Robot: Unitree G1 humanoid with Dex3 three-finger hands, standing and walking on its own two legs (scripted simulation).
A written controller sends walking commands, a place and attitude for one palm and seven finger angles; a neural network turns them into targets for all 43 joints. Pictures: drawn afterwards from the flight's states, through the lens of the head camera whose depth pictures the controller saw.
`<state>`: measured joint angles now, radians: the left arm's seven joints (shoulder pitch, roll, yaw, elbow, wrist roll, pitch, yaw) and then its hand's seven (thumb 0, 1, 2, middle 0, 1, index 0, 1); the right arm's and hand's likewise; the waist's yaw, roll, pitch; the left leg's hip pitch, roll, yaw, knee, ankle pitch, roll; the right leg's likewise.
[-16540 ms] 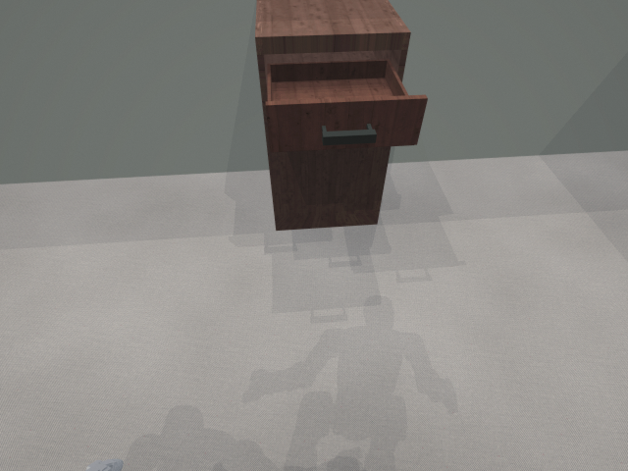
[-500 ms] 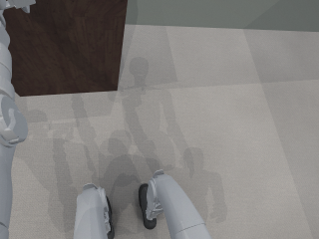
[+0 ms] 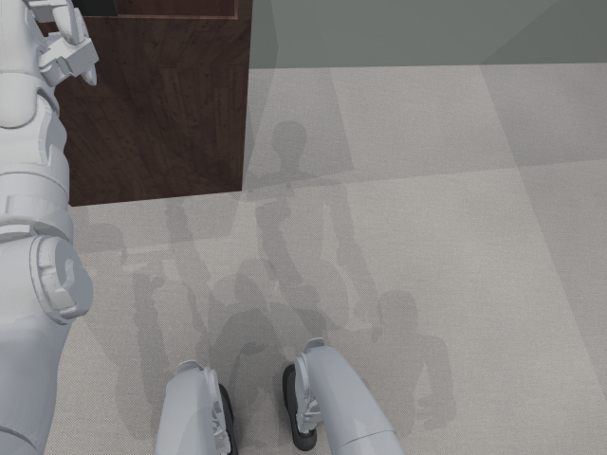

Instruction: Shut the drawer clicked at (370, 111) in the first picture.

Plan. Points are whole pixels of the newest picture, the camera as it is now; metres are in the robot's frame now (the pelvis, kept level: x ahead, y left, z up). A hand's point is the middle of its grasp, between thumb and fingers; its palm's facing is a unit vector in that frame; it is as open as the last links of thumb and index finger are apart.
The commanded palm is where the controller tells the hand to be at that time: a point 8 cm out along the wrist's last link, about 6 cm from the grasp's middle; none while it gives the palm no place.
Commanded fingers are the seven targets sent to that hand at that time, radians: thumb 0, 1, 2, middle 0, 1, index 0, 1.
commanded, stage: pull the fist back off the drawer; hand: left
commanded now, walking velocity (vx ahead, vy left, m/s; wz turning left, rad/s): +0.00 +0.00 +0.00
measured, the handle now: out of the picture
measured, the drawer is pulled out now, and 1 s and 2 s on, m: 0.00 0.00 0.00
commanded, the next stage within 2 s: draw the hand back to the body in 0.06 s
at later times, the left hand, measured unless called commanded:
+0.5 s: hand (5, 94) +0.47 +0.19 +0.13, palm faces +0.06 -1.00 -0.04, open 3.3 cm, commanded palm +0.43 +0.23 +0.14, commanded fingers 0.00 0.90 0.90 -1.40 -1.60 -1.40 -1.60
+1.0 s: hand out of the picture +0.32 +0.22 +0.22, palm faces +0.30 -0.91 -0.28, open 3.3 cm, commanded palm +0.27 +0.26 +0.24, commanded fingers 0.00 0.90 0.90 -1.40 -1.60 -1.40 -1.60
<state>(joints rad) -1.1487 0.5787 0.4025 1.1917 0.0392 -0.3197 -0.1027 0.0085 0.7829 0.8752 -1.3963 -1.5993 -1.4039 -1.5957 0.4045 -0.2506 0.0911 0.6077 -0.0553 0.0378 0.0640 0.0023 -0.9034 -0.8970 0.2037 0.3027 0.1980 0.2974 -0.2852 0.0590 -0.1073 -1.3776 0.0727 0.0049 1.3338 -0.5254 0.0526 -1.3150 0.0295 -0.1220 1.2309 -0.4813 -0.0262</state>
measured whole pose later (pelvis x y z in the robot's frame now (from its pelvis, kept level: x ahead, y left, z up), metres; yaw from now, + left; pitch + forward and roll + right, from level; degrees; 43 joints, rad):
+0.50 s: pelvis +0.06 +0.00 +0.08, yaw +3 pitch +21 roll -3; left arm -0.41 0.31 0.25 0.56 -0.17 -0.32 -0.14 0.02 0.90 0.90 -1.40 -1.60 -1.40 -1.60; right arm 0.34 -0.25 0.02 0.56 0.03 0.06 0.05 0.01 -0.91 -0.90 0.20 0.30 0.20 0.30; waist -0.10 0.03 -0.14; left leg -0.84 0.04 0.03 0.96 -0.49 0.03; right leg -0.80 0.03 -0.08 0.89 -0.45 -0.02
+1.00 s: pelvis +0.06 -0.01 +0.13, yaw +4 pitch +1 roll +0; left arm 0.11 0.29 0.11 0.01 -0.07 -0.04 0.10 0.02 0.90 0.90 -1.40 -1.60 -1.40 -1.60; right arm 0.17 -0.23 0.07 0.54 0.04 0.04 -0.07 0.01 -0.90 -0.90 0.20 0.30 0.20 0.30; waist 0.02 0.06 -0.02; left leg -0.23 -0.01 0.04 0.53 -0.31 0.03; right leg -0.22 0.00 -0.06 0.52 -0.31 -0.02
